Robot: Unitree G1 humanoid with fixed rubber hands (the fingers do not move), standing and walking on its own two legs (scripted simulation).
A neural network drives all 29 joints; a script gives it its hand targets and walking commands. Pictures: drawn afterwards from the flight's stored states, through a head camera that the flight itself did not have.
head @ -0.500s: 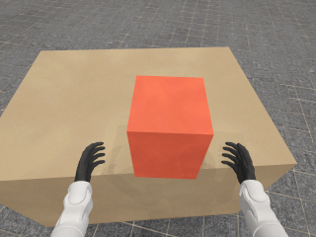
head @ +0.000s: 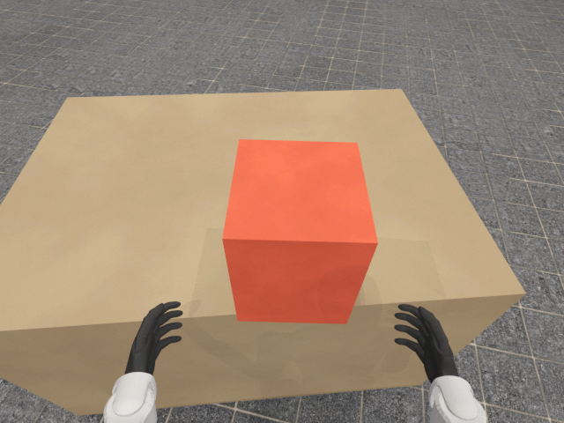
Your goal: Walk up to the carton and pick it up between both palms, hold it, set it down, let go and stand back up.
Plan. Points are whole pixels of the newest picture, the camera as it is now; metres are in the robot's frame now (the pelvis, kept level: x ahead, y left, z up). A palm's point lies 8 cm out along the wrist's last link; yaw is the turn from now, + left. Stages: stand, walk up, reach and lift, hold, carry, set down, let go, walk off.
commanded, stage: set down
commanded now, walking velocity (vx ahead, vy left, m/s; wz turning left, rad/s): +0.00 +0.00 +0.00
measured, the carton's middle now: (295, 235) +0.42 +0.00 +0.00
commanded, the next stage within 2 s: let go in 0.86 s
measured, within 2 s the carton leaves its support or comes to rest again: neither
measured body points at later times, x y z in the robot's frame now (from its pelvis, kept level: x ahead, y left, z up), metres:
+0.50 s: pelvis +0.01 +0.00 +0.01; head +0.00 +0.02 +0.45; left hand +0.19 +0.23 -0.07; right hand +0.19 -0.21 -0.07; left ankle +0.00 +0.12 -0.74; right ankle -0.01 -0.08 -0.74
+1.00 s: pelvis +0.00 +0.01 +0.00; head +0.00 +0.02 +0.45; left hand +0.17 +0.24 -0.09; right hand +0.17 -0.21 -0.08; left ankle +0.00 +0.12 -0.74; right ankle -0.01 -0.08 -0.74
